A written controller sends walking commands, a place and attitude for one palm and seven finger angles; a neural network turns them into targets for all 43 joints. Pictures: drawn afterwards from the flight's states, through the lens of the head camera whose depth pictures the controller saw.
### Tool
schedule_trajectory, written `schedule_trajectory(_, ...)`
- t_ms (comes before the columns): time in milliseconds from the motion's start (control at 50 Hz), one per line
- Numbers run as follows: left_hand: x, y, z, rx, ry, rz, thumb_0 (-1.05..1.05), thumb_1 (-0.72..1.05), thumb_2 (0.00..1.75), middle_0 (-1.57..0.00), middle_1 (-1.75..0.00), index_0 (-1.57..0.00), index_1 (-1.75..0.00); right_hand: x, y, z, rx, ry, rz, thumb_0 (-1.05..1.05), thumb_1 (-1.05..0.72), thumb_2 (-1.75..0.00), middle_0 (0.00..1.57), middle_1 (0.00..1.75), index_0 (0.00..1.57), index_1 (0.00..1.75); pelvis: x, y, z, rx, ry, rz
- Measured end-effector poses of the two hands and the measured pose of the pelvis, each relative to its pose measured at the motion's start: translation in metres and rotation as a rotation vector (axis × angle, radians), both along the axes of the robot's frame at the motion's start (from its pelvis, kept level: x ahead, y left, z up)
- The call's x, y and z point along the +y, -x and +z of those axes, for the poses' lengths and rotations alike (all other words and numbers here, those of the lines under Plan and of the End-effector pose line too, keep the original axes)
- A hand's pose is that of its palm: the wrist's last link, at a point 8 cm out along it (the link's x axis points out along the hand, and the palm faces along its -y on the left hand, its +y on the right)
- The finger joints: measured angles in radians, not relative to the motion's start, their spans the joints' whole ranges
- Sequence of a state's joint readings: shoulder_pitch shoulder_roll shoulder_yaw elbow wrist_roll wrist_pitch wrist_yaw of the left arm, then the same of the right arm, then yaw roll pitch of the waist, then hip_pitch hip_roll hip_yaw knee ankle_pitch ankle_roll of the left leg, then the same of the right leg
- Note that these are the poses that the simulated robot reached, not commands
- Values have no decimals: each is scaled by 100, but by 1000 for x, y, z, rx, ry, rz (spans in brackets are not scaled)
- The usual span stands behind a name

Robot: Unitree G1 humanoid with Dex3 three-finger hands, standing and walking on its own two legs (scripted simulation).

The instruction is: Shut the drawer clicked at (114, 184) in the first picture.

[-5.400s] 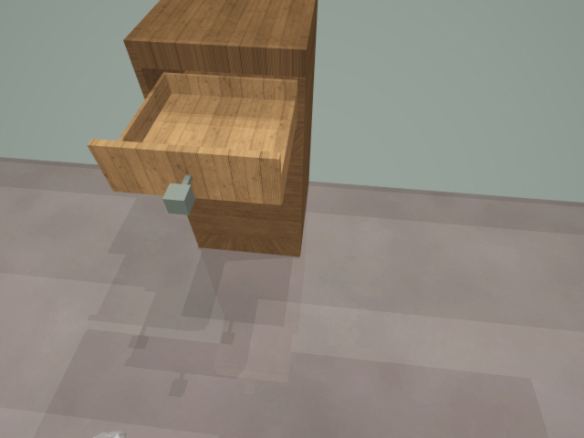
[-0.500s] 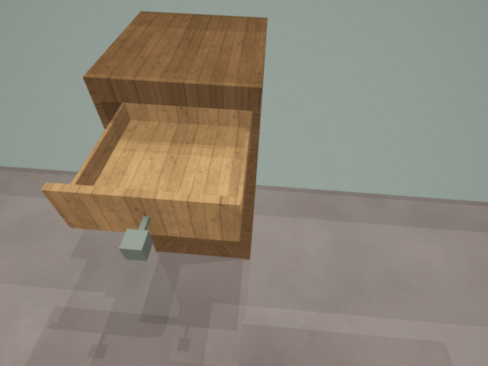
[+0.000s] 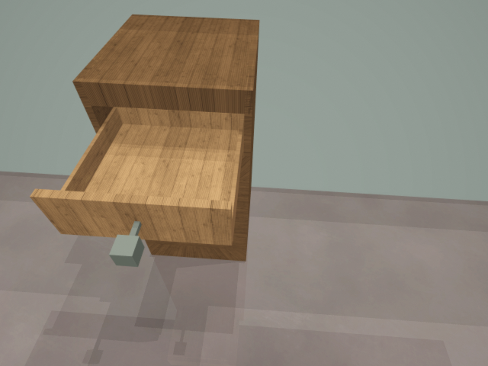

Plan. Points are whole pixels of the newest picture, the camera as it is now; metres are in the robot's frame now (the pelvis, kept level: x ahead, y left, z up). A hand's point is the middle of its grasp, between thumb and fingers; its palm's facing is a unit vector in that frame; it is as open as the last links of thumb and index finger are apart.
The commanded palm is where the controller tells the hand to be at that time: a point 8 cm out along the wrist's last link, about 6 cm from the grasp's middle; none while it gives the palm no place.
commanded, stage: look again from close up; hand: left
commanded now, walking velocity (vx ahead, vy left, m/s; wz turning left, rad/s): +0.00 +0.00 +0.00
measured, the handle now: (131, 241) +0.35 +0.24 -0.04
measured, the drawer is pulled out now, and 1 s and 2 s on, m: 0.30 0.30 0.30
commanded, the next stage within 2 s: shuffle to correct the standing spot in 0.04 s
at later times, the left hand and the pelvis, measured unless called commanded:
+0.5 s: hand out of the picture +0.03 +0.22 -0.19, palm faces +0.03 -0.98 -0.20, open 7.4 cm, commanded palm none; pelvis +0.03 +0.03 -0.01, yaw +0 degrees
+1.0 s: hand out of the picture +0.06 +0.19 -0.17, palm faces +0.01 -0.97 -0.24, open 7.3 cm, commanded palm none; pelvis +0.02 +0.01 -0.01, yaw +0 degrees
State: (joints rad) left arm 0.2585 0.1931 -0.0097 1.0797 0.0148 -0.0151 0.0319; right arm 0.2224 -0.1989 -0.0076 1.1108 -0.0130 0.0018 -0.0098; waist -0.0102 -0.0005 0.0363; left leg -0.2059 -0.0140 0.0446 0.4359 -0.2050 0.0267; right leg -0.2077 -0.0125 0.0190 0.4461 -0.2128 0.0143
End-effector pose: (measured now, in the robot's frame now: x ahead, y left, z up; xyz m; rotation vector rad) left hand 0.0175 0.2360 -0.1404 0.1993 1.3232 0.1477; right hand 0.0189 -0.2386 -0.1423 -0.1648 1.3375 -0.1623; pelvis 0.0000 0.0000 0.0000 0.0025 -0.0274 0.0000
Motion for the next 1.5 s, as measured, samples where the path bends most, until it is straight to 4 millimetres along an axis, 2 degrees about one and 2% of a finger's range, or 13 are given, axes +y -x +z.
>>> schedule_trajectory(200, 6, -12, 2, -13, -10, -10, 1, 90, 90, -20, -30, -20, -30, -6, 0, 3, 10, 18, -2, 0, -91, -89, 20, 30, 20, 29, 0, -4, 1, -6, 1, -1)
schedule_trajectory(300, 8, -12, 0, -12, -5, 9, 1, 90, 90, -20, -30, -20, -30, -3, 0, 1, 25, 17, 6, 0, -91, -89, 20, 30, 20, 29, 4, -8, -1, -1, 9, 2)
schedule_trajectory(380, 14, -7, -6, 6, 12, 46, 1, 90, 90, -20, -30, -20, -30, 8, 1, -1, 51, 22, 9, 0, -91, -89, 20, 30, 20, 29, 15, -17, -4, 5, 22, 14)
schedule_trajectory(480, 27, -6, -14, 62, 26, 54, 1, 90, 90, -20, -30, -20, -30, 31, 4, 0, 63, 26, -11, 0, -91, -89, 20, 29, 20, 29, 32, -30, -7, 2, 6, -1)
schedule_trajectory(600, 34, -20, -11, 76, 21, 35, 1, 90, 90, -20, -30, -20, -30, 58, 5, -1, 82, -3, -40, 0, -91, -89, 20, 30, 20, 29, 40, -37, -3, -6, -4, -10)
schedule_trajectory(700, 33, -36, -9, 46, 3, 21, 1, 91, 90, -19, -30, -20, -30, 68, -1, -9, 72, -35, -61, 0, -91, -89, 20, 30, 20, 29, 37, -35, -5, -6, -20, -16)
schedule_trajectory(760, 27, -41, -6, 28, -5, 13, 1, 91, 90, -19, -30, -20, -30, 63, -3, -13, 71, -40, -65, 1, -92, -89, 20, 30, 20, 29, 33, -32, -5, -4, -16, -20)
schedule_trajectory(880, 11, -41, -3, -14, -14, -4, 1, 91, 90, -19, -30, -20, -30, 41, -9, -12, 18, -39, -58, 1, -93, -89, 20, 30, 20, 29, 21, -26, -6, 8, -1, -12)
schedule_trajectory(1020, -1, -31, 2, -73, -9, -4, 1, 92, 90, -20, -30, -20, -30, 20, -23, -10, -85, -37, -4, 0, -92, -89, 20, 30, 20, 29, 7, -18, -6, -17, -5, 1)
schedule_trajectory(1100, -8, -22, 5, -72, -6, -4, 1, 92, 90, -20, -30, -20, -30, 14, -22, -7, -100, -45, 13, 0, -92, -89, 20, 29, 20, 29, 0, -14, -4, -19, -9, 3)
schedule_trajectory(1200, -17, -7, 5, -45, 3, 8, 1, 91, 90, -20, -30, -20, -30, 8, -7, -7, -54, -52, 24, 0, -92, -89, 20, 29, 20, 29, -8, -10, -2, -13, -11, 8)
schedule_trajectory(1340, -30, 11, 1, 18, 27, 32, 1, 91, 90, -20, -30, -20, -30, 6, 26, -8, 65, -59, 14, 0, -92, -89, 20, 29, 20, 29, -15, -11, -1, -4, -10, 14)
schedule_trajectory(1500, -44, 19, -3, 69, 59, 50, 1, 90, 90, -20, -30, -20, -30, 11, 48, -5, 159, -69, -6, 0, -91, -89, 20, 29, 20, 29, -19, -18, 1, 1, -8, 19)
